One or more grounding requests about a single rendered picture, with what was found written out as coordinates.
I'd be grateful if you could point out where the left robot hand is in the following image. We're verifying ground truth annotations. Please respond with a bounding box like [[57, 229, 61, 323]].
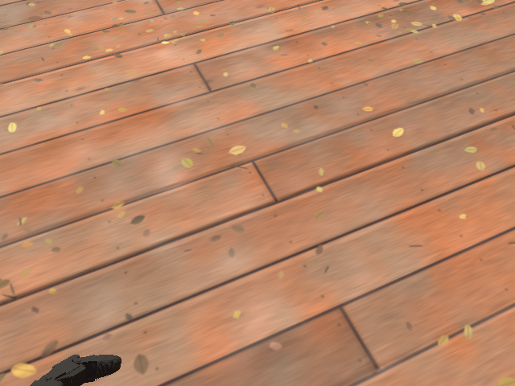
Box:
[[30, 355, 122, 386]]

